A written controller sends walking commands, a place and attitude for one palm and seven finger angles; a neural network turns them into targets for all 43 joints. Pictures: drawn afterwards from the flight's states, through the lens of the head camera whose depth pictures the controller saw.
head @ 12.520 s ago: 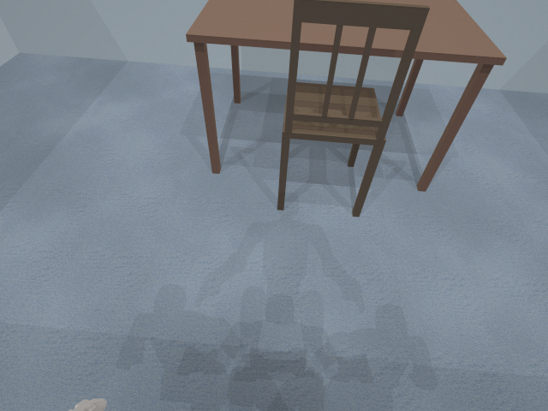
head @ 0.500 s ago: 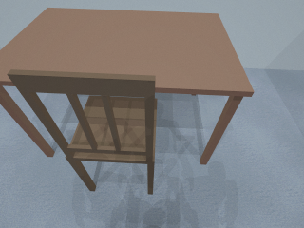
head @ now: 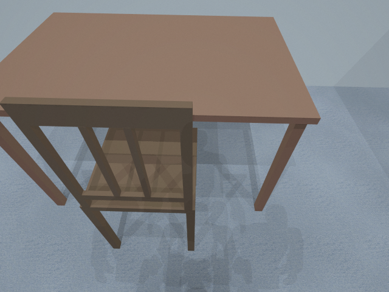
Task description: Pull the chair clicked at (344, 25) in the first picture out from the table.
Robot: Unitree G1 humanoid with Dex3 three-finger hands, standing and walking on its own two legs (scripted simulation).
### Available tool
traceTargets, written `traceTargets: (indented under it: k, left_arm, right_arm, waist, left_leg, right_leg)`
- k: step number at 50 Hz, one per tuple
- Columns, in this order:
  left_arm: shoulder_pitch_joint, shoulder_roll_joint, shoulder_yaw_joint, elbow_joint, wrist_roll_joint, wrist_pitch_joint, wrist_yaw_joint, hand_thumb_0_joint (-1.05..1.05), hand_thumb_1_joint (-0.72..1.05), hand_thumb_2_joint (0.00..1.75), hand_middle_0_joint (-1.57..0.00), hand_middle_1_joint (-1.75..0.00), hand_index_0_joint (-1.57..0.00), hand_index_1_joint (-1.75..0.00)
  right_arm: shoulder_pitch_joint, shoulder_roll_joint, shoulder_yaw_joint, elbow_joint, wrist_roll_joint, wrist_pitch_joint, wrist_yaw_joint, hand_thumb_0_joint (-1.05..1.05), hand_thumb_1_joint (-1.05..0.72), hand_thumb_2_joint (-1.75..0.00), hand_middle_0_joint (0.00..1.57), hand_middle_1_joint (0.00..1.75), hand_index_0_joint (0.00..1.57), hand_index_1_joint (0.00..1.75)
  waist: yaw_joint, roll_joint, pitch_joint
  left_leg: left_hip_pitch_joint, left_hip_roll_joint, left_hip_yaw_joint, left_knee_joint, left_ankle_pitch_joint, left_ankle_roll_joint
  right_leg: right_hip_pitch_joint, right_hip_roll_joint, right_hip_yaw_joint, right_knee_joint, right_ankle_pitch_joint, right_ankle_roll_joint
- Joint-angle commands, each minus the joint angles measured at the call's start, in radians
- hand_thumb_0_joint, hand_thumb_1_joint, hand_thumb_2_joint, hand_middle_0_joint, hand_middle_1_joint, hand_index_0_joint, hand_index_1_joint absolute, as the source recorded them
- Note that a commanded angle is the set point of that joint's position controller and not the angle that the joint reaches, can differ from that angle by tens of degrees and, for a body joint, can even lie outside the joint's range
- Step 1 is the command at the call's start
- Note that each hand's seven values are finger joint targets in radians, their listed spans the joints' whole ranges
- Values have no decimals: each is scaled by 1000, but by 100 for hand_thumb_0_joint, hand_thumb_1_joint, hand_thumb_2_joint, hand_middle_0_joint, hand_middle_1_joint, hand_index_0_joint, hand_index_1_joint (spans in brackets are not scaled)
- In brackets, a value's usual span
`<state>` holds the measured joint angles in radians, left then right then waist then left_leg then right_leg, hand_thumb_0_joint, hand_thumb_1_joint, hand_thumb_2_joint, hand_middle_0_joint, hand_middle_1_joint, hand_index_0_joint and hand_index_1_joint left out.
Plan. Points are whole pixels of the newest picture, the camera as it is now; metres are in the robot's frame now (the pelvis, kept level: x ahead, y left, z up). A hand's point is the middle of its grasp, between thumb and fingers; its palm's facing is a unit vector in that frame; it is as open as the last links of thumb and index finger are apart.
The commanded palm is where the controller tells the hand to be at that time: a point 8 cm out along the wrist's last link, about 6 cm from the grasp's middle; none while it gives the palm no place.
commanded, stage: come to a stop and stand still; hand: left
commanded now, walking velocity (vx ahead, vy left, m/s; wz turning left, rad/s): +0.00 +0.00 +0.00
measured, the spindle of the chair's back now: (103, 165) +0.42 +0.29 -0.06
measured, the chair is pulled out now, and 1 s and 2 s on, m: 0.00 0.00 0.00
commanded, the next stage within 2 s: look again from close up in 0.60 s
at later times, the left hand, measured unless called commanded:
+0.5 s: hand out of the picture +0.02 +0.22 -0.17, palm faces -0.02 -0.98 -0.21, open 7.3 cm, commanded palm none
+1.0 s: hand out of the picture +0.03 +0.20 -0.18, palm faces -0.01 -0.98 -0.17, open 7.3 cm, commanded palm none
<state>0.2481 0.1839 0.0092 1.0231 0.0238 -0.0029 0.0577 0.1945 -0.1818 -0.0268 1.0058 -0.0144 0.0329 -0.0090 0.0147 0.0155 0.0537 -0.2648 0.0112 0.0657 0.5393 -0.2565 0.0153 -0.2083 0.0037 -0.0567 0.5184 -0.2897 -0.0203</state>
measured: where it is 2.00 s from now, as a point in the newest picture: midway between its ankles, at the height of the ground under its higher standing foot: outside the picture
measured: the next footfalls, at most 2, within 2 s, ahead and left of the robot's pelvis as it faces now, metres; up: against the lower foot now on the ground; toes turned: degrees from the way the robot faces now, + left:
none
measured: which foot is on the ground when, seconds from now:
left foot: down 0.00-1.00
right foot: down 0.00-1.00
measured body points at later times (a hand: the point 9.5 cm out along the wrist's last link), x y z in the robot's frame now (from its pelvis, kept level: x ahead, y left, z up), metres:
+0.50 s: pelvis +0.01 +0.04 +0.00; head +0.02 +0.04 +0.45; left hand +0.02 +0.27 -0.15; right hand +0.02 -0.19 -0.15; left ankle +0.02 +0.10 -0.73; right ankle -0.01 -0.11 -0.73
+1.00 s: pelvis +0.03 +0.03 +0.01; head +0.04 +0.05 +0.46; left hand +0.03 +0.25 -0.16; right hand +0.04 -0.20 -0.15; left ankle +0.02 +0.10 -0.73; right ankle -0.01 -0.11 -0.73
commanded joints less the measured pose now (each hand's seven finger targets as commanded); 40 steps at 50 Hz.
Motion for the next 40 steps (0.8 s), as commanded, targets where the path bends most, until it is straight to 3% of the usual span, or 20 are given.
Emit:
traceTargets:
  k: [1,2,4,6,9,12,13,23,35,40]
  left_arm:
    - [-8,176,26,-120,-2,-32,4,0,90,90,-20,-30,-20,-30]
    - [-19,168,22,-127,-4,-27,1,0,90,90,-20,-30,-20,-30]
    - [-9,139,16,-132,-4,-9,-7,0,90,90,-20,-30,-20,-30]
    - [38,118,11,-122,-4,0,-10,0,90,90,-20,-30,-20,-30]
    - [51,113,7,-113,-4,4,-17,0,90,90,-20,-30,-20,-30]
    - [62,105,4,-104,-4,0,-19,0,90,90,-20,-30,-20,-30]
    - [64,103,4,-102,-4,-2,-19,0,90,90,-20,-30,-20,-30]
    - [82,94,-6,-35,-6,-10,-17,0,90,90,-20,-30,-20,-30]
    - [113,77,-15,32,-8,-14,-12,0,90,90,-20,-30,-20,-30]
    - [124,74,-17,45,-10,-18,-10,0,90,90,-20,-30,-20,-30]
  right_arm:
    - [79,-67,-8,-98,-1,-25,7,0,-90,-90,20,30,20,30]
    - [102,-71,-6,-93,-2,-30,7,0,-90,-90,20,30,20,30]
    - [89,-98,-3,-100,-7,-41,6,0,-90,-90,20,30,20,30]
    - [71,-125,-2,-110,-8,-43,4,0,-90,-90,20,30,20,30]
    - [66,-134,-1,-104,-7,-46,2,0,-90,-90,20,30,20,30]
    - [77,-134,0,-87,-5,-51,1,0,-90,-90,20,30,20,30]
    - [81,-131,0,-81,-4,-51,1,0,-90,-90,20,30,20,30]
    - [107,-112,9,-9,4,-64,-4,0,-90,-90,20,30,20,30]
    - [102,-93,17,52,9,-71,-13,0,-90,-90,20,30,20,30]
    - [100,-88,18,70,9,-75,-16,0,-90,-90,20,30,20,30]
  waist:
    - [-52,-78,-49]
    - [-58,-37,-29]
    - [-30,65,33]
    - [-7,49,50]
    - [6,33,38]
    - [2,20,-7]
    - [-1,-1,-14]
    - [-14,-11,-35]
    - [-13,-14,-9]
    - [-10,-17,-29]
  left_leg:
    - [32,26,-36,9,-46,-13]
    - [51,36,-57,-37,-4,-6]
    - [-26,96,-152,-133,27,33]
    - [-103,129,-217,-220,-92,58]
    - [-112,130,-228,-267,-155,62]
    - [-59,125,-211,-268,-158,57]
    - [-41,121,-203,-260,-137,56]
    - [56,106,-150,-228,34,45]
    - [113,97,-115,-197,189,40]
    - [146,99,-104,-182,272,40]
  right_leg:
    - [-87,-236,226,-142,109,-106]
    - [-120,-195,188,-116,46,-87]
    - [-115,-96,108,-56,-59,-39]
    - [-61,-54,60,-21,-84,-18]
    - [-31,-55,53,-16,-56,-15]
    - [-30,-66,65,-35,-41,-12]
    - [-31,-70,71,-47,-27,-13]
    - [-27,-96,93,-96,58,-3]
    - [-21,-105,104,-125,133,5]
    - [-4,-110,105,-127,180,6]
